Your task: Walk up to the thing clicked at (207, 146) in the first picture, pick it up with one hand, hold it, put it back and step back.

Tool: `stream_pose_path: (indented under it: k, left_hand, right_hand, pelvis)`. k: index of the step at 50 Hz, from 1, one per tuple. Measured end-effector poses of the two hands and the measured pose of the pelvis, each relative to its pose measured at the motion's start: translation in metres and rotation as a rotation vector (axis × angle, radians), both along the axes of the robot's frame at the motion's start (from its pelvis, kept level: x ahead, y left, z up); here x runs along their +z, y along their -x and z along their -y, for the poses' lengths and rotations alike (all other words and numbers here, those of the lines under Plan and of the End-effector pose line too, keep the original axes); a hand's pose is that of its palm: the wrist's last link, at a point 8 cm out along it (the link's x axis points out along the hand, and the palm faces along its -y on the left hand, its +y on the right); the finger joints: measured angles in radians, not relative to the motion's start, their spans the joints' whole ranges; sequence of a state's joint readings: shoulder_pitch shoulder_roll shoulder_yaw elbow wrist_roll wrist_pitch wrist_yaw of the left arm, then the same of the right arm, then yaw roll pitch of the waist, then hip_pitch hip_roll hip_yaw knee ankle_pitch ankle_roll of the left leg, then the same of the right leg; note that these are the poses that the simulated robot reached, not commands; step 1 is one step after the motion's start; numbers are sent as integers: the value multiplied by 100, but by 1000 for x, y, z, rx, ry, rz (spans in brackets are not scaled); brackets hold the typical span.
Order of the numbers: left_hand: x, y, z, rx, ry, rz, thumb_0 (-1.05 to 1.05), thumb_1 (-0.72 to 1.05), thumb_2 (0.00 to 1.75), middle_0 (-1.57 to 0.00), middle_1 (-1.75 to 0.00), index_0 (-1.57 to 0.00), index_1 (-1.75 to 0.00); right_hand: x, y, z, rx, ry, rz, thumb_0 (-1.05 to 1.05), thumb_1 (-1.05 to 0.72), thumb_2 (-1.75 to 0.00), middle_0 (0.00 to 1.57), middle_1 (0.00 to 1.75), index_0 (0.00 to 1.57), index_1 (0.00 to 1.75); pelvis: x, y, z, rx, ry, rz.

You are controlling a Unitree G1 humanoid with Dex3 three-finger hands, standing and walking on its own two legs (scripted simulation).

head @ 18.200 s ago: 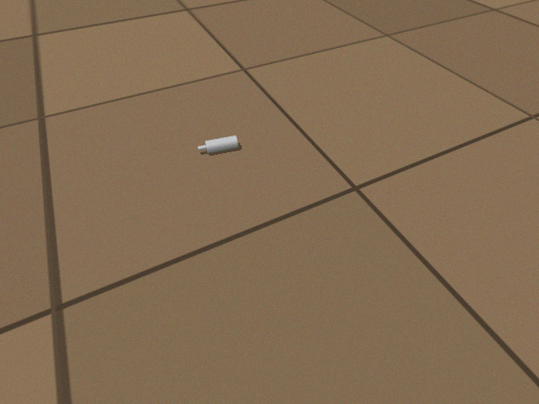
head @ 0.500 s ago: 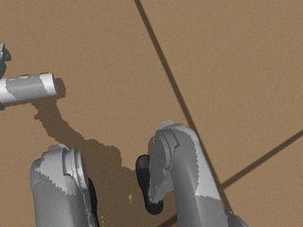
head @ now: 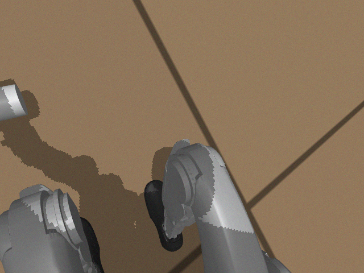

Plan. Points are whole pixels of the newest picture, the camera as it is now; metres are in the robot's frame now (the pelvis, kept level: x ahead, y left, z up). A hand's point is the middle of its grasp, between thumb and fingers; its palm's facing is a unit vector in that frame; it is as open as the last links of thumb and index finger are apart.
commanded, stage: rest palm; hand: left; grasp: from above
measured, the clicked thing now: out of the picture +0.49 +0.31 -0.28
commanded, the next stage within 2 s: close in 0.62 s
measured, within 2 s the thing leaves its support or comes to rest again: neither
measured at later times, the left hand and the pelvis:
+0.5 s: hand out of the picture +0.48 +0.29 -0.24, palm faces -0.46 -0.12 -0.88, open 13.9 cm; pelvis +0.00 +0.00 +0.00, yaw -2 degrees
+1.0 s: hand out of the picture +0.48 +0.28 -0.26, palm faces -0.46 -0.11 -0.88, open 12.6 cm; pelvis +0.00 +0.00 -0.01, yaw -4 degrees
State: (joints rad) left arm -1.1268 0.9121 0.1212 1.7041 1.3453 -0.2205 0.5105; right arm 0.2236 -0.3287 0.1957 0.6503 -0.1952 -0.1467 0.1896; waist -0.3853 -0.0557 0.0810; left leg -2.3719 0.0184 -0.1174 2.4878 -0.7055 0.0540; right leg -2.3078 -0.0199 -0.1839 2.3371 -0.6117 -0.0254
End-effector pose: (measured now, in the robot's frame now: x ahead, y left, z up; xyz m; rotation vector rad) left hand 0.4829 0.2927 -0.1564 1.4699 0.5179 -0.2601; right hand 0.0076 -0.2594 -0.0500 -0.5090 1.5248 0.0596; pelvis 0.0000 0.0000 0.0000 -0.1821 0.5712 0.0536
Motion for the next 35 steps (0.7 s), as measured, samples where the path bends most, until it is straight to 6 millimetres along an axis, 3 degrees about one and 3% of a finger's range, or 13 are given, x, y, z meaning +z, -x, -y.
stream_pose_path:
  k: [6, 14, 24, 35]
  left_hand:
    - [-12, -5, -2, 2, -2, 4, 0, -55, 104, -8, -96, -6, -99]
    - [-25, -6, 0, 6, 17, 1, 0, -53, 105, -9, -97, -7, -99]
    - [-30, -4, 0, 1, 19, 12, 0, -50, 106, -10, -99, -9, -101]
    - [-36, -7, 4, 2, 17, 21, 0, -49, 105, -11, -102, -10, -103]
  right_hand:
    - [1, 6, -4, 2, -8, -35, 0, -89, -89, 20, 30, 20, 29]
    - [3, -5, -8, 35, -24, -29, 0, -90, -90, 20, 30, 20, 29]
    - [3, -18, -11, 87, -38, 4, 0, -90, -90, 20, 30, 20, 29]
    - [6, -14, -14, 107, -58, 1, 0, -90, -90, 20, 30, 20, 29]
  pelvis:
    - [-3, -3, -1, -8, 11, 2]
    - [-3, -6, -2, -12, 27, 9]
    - [-4, -5, -4, -17, 39, 26]
    - [-6, -3, -4, -25, 48, 39]
